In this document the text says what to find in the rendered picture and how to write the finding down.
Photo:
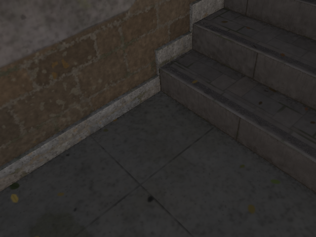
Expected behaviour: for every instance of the stairs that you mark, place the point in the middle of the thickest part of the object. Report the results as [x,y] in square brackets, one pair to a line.
[251,73]

